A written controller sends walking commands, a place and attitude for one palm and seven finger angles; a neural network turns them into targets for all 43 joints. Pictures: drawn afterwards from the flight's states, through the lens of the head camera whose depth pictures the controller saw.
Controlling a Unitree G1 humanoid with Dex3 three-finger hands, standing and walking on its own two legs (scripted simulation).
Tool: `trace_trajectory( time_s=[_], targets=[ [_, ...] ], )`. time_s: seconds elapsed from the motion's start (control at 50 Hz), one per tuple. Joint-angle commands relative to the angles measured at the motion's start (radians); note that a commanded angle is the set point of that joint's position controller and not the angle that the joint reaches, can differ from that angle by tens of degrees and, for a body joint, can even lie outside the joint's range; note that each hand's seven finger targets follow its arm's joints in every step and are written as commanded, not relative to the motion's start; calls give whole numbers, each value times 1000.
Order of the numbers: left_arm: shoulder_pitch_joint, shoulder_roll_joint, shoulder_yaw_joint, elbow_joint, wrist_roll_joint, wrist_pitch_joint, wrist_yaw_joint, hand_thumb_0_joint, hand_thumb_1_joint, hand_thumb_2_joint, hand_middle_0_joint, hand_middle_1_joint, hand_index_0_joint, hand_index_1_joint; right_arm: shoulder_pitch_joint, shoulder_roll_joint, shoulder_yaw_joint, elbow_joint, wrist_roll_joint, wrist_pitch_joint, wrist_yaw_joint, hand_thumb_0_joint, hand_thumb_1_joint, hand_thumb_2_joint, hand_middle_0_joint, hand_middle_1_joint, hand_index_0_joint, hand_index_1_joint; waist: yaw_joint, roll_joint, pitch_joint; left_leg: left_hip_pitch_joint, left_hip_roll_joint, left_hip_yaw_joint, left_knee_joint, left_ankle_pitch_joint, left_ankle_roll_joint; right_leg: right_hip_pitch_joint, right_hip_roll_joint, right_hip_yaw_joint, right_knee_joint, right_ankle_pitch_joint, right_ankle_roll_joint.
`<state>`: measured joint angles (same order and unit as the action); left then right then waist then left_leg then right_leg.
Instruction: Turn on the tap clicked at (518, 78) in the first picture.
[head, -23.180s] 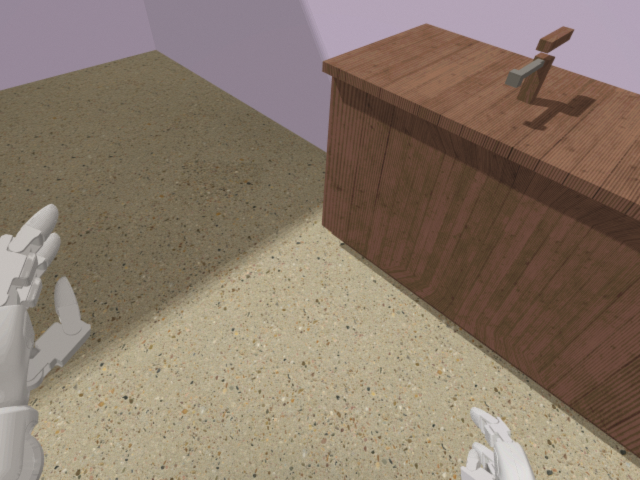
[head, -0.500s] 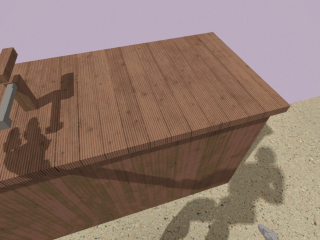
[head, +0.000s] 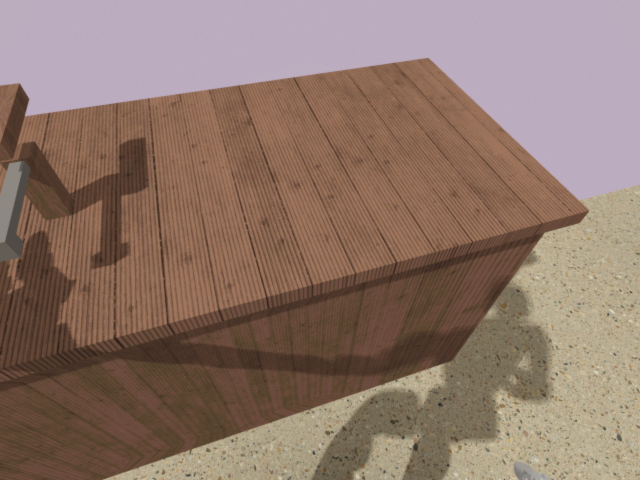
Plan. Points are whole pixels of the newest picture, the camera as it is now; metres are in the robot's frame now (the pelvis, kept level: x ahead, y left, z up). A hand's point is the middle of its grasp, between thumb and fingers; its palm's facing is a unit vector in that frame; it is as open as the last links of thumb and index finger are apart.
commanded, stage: reach beside the lever's end, fingers flat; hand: left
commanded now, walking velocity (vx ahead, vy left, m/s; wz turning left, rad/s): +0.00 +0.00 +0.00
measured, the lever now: (0, 244) +0.33 +0.38 +0.13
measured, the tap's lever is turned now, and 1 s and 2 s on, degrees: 0 1 14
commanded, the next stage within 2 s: push the lever round in 0.02 s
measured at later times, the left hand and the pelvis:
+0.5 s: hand out of the picture +0.30 +0.38 +0.11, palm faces +0.58 -0.81 -0.09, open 7.8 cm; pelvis +0.00 +0.00 +0.00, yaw +1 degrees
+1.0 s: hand (17, 276) +0.30 +0.36 +0.11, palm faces +0.61 -0.79 -0.08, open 7.8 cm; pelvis +0.00 -0.02 +0.00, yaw +0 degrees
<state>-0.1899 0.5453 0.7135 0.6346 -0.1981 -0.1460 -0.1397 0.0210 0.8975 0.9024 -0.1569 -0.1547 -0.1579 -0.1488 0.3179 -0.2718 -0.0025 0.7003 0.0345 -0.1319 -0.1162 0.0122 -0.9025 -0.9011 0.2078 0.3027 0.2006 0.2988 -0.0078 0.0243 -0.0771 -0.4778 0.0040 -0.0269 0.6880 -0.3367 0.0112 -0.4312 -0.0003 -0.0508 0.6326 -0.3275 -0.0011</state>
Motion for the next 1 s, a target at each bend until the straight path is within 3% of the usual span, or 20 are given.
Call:
trace_trajectory(
  time_s=[0.0, 0.06, 0.16, 0.22, 0.32, 0.36, 0.38, 0.42, 0.48, 0.5, 0.52, 0.6, 0.66, 0.7, 0.76, 0.82, 0.86, 0.9, 0.92, 0.98],
  targets=[
    [-261, 402, 62, -312, 0, -87, 16, 0, 900, 900, -150, -150, -150, -150, -37, -157, -50, -129, -4, -54, -17, 0, -900, -900, 200, 300, 200, 300, 18, 156, -217, 178, 0, -42, -106, 285, 12, 56, 24, 2, -67, 189, -26],
    [-211, 362, 44, -340, -17, -71, 8, 0, 900, 900, -150, -150, -150, -150, -46, -150, -50, -134, 0, -61, -18, 0, -900, -900, 200, 300, 200, 300, 22, 171, -227, 205, 3, -46, -106, 338, 1, 63, 24, -3, -64, 211, -27],
    [-209, 291, -4, -270, -39, -4, -3, 0, 900, 900, -150, -150, -150, -150, -59, -154, -46, -134, 13, -65, -24, 0, -900, -900, 200, 300, 200, 300, 8, 73, -150, 162, 2, -57, -126, 256, 1, 34, 22, -15, -78, 174, -23],
    [-235, 321, 12, -300, -27, 10, 12, 0, 900, 900, -150, -150, -150, -150, -57, -154, -47, -137, 12, -66, -24, 0, -900, -900, 200, 300, 200, 300, 15, 95, -179, 172, 2, -56, -124, 276, -2, 49, 18, -13, -77, 187, -24],
    [-299, 303, -24, -395, 0, -24, 56, 0, 900, 900, -150, -150, -150, -150, -65, -145, -43, -135, 1, -71, -20, 0, -900, -900, 200, 300, 200, 300, 7, 147, -211, 216, 7, -62, -114, 302, -11, 40, 20, -7, -66, 187, -28],
    [-314, 273, -45, -412, -3, -40, 68, 0, 900, 900, -150, -150, -150, -150, -71, -142, -42, -128, -1, -74, -21, 0, -900, -900, 200, 300, 200, 300, 0, 135, -208, 226, 9, -66, -117, 295, -13, 36, 22, -8, -65, 185, -28],
    [-279, 268, -38, -398, -7, -38, 69, 0, 900, 900, -150, -150, -150, -150, -73, -142, -43, -128, -1, -74, -22, 0, -900, -900, 200, 300, 200, 300, 10, 145, -216, 222, 6, -62, -116, 300, -14, 46, 20, -6, -64, 188, -29],
    [-248, 285, -12, -374, -10, -27, 72, 0, 900, 900, -150, -150, -150, -150, -71, -143, -44, -124, 1, -69, -23, 0, -900, -900, 200, 300, 200, 300, 19, 116, -227, 204, 4, -52, -113, 314, -9, 78, 18, -6, -67, 212, -28],
    [-220, 292, 5, -294, -20, 15, 64, 0, 900, 900, -150, -150, -150, -150, -75, -145, -41, -125, 10, -60, -22, 0, -900, -900, 200, 300, 200, 300, 19, 68, -178, 145, -4, -37, -118, 262, -1, 85, 15, -7, -77, 208, -22],
    [-221, 324, 28, -292, -18, 19, 67, 0, 900, 900, -150, -150, -150, -150, -75, -148, -40, -124, 10, -55, -23, 0, -900, -900, 200, 300, 200, 300, 28, 64, -182, 134, -3, -35, -117, 259, 3, 101, 14, -5, -81, 210, -23],
    [-238, 314, 14, -309, -15, 24, 67, 0, 900, 900, -150, -150, -150, -150, -79, -145, -40, -133, 10, -55, -22, 0, -900, -900, 200, 300, 200, 300, 24, 91, -192, 139, -7, -29, -115, 267, 4, 102, 12, -1, -79, 222, -21],
    [-216, 358, 49, -320, -2, 6, 78, 0, 900, 900, -150, -150, -150, -150, -67, -148, -43, -135, 4, -46, -14, 0, -900, -900, 200, 300, 200, 300, 26, 82, -204, 133, -6, -19, -97, 306, 13, 120, 16, 4, -74, 266, -20],
    [-256, 324, 16, -346, 0, -29, 75, 0, 900, 900, -150, -150, -150, -150, -60, -144, -47, -130, 2, -45, -11, 0, -900, -900, 200, 300, 200, 300, 10, 112, -215, 154, -5, -14, -88, 312, 13, 103, 20, 10, -68, 273, -20],
    [-241, 315, 8, -330, -6, -40, 63, 0, 900, 900, -150, -150, -150, -150, -56, -147, -48, -123, 3, -41, -12, 0, -900, -900, 200, 300, 200, 300, 8, 97, -214, 146, -5, -10, -83, 301, 17, 111, 20, 14, -72, 274, -19],
    [-260, 278, -25, -303, -21, -32, 46, 0, 900, 900, -150, -150, -150, -150, -60, -148, -50, -117, 11, -39, -19, 0, -900, -900, 200, 300, 200, 300, -5, 84, -195, 137, -9, -8, -88, 250, 19, 89, 18, 16, -81, 243, -14],
    [-259, 295, -14, -298, -24, -14, 44, 0, 900, 900, -150, -150, -150, -150, -62, -149, -49, -117, 15, -39, -23, 0, -900, -900, 200, 300, 200, 300, 3, 91, -189, 131, -10, -7, -96, 242, 20, 101, 12, 18, -89, 243, -14],
    [-268, 307, 1, -292, -23, -5, 62, 0, 900, 900, -150, -150, -150, -150, -64, -149, -49, -119, 13, -40, -22, 0, -900, -900, 200, 300, 200, 300, 8, 61, -187, 119, -11, -13, -102, 225, 21, 106, 11, 17, -92, 228, -13],
    [-268, 304, 3, -329, -13, -13, 92, 0, 900, 900, -150, -150, -150, -150, -69, -145, -49, -122, 10, -40, -20, 0, -900, -900, 200, 300, 200, 300, 17, 68, -205, 128, -9, -13, -100, 246, 22, 125, 10, 19, -88, 245, -14],
    [-261, 270, -21, -345, -10, -16, 106, 0, 900, 900, -150, -150, -150, -150, -75, -140, -49, -126, 7, -41, -16, 0, -900, -900, 200, 300, 200, 300, 16, 88, -213, 136, -12, -6, -101, 245, 23, 123, 8, 22, -88, 246, -11],
    [-281, 254, -25, -320, -1, -23, 150, 0, 900, 900, -150, -150, -150, -150, -73, -140, -47, -115, 3, -39, -12, 0, -900, -900, 200, 300, 200, 300, 3, 46, -181, 116, -9, -10, -100, 215, 21, 103, 11, 20, -89, 219, -9]
  ],
)
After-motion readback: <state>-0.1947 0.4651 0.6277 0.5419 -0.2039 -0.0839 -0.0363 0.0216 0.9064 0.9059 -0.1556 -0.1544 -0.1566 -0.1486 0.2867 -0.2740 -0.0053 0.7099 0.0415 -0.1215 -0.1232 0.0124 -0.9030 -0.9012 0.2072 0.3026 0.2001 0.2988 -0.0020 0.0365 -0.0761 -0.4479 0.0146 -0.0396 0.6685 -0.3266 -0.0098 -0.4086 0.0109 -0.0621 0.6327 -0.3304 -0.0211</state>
